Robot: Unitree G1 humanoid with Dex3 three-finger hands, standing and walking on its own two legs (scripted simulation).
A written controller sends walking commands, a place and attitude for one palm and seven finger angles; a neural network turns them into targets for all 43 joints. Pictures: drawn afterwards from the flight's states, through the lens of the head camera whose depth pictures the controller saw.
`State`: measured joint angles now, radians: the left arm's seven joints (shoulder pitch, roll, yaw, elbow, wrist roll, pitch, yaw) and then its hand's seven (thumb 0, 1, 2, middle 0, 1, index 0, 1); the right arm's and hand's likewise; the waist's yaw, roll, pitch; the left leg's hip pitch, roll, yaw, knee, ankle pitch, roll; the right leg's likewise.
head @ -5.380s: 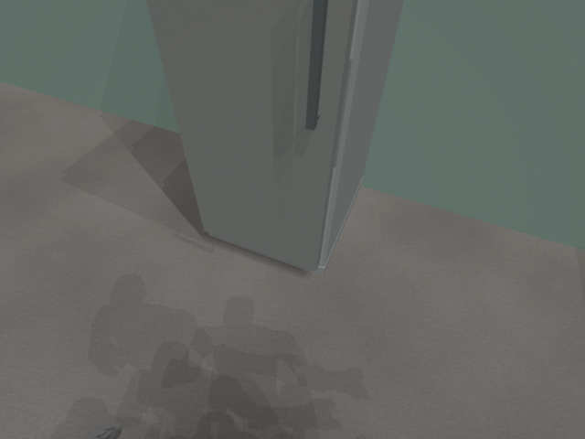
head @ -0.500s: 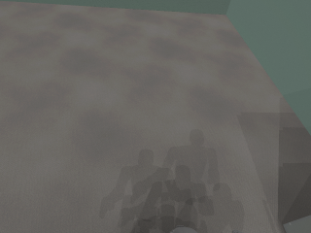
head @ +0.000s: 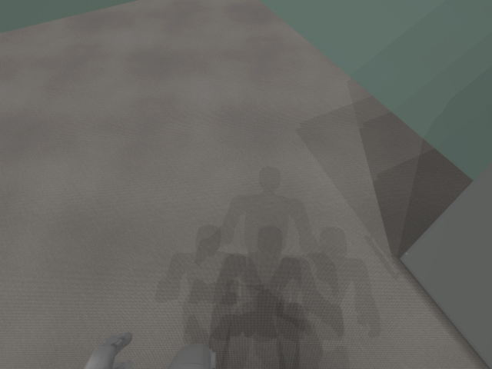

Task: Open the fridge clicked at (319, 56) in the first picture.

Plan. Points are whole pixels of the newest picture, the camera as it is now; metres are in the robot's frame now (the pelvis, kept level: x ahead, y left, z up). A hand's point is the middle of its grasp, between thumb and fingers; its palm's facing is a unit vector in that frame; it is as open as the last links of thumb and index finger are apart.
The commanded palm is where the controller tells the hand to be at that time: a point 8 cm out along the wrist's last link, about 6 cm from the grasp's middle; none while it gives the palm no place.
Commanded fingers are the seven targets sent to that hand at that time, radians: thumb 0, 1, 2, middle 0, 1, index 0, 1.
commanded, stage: turn to face it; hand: right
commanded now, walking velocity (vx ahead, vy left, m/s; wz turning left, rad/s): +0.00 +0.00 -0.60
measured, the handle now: out of the picture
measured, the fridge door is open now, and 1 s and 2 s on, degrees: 0 0 0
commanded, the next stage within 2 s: take the last steps up to it in 1.62 s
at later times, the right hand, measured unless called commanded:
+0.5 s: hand out of the picture +0.04 -0.18 -0.14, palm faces +0.31 +0.91 -0.28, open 7.4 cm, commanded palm none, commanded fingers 0.00 -0.90 -0.90 0.20 0.30 0.20 0.30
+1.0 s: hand out of the picture -0.06 -0.24 -0.15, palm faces +0.60 +0.75 -0.26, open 7.4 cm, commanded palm none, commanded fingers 0.00 -0.90 -0.90 0.20 0.30 0.20 0.30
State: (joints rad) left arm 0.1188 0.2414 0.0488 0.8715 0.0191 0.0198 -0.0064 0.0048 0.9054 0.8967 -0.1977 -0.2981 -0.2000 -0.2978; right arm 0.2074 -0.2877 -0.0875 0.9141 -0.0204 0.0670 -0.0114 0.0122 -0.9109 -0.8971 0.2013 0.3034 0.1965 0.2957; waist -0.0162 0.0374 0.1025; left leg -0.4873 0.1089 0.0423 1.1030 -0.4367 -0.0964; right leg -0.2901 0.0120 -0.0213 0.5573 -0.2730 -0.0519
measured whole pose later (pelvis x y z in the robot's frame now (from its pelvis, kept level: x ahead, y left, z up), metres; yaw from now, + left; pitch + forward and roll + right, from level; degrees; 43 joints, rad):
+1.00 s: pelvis -0.02 +0.00 +0.00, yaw -36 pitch +0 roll +1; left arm 0.18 0.22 0.05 0.90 0.02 0.03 -0.01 0.01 0.90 0.90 -0.20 -0.30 -0.20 -0.30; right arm 0.16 -0.26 -0.08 0.88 -0.02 0.06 -0.01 0.01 -0.91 -0.90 0.20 0.30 0.20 0.30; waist 0.01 0.02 0.06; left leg -0.46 0.08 0.01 0.99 -0.40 -0.10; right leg -0.26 0.05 0.07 0.49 -0.22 -0.04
